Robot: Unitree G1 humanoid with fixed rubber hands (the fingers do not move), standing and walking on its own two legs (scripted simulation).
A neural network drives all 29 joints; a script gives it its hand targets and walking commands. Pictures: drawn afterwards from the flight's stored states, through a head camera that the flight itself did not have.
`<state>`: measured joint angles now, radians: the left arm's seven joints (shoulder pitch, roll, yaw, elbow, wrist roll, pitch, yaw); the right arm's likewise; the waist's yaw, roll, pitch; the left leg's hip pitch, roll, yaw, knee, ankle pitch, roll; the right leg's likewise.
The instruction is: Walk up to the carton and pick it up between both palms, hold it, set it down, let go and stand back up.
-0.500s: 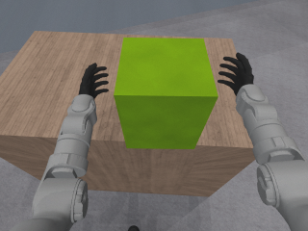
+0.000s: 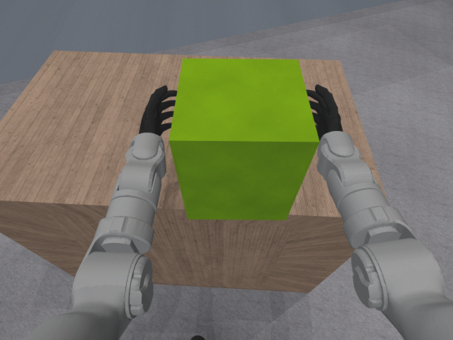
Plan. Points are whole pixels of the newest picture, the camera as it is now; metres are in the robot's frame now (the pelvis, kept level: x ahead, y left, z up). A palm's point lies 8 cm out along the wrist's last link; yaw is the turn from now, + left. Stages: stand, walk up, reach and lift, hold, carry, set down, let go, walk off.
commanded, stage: reach and lift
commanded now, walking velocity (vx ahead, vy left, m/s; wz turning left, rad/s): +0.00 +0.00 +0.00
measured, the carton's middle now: (238, 145) +0.45 +0.00 +0.06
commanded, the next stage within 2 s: none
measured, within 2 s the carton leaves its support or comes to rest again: leaves its support in 1.26 s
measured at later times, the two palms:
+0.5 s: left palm (153, 138) +0.42 +0.15 +0.12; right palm (328, 141) +0.41 -0.15 +0.12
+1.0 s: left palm (153, 144) +0.40 +0.15 +0.12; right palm (331, 148) +0.40 -0.15 +0.12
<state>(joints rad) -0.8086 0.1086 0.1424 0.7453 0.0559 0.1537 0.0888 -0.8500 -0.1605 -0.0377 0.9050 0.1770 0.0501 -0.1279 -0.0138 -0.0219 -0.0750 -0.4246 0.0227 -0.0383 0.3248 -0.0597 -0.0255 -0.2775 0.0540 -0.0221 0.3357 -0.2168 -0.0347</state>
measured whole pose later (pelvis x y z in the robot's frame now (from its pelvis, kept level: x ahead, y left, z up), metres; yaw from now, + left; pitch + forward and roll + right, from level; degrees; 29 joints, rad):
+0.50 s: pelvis +0.01 -0.01 +0.00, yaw -1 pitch +5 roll +0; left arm -0.76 -0.02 0.43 0.75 0.35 0.14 -0.01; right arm -0.78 0.03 -0.36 0.91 -0.22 -0.03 -0.10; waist -0.01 -0.04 -0.08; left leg -0.29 0.02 -0.02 0.26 -0.05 -0.03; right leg -0.18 0.04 -0.02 0.33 -0.22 -0.03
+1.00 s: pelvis +0.00 -0.01 +0.00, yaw -1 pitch +3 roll +0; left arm -0.73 -0.03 0.44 0.75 0.35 0.14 -0.02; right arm -0.75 0.06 -0.40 0.91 -0.25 -0.03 -0.08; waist -0.01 -0.05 -0.07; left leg -0.26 0.02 -0.01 0.25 -0.05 -0.03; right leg -0.14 0.04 -0.02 0.32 -0.23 -0.03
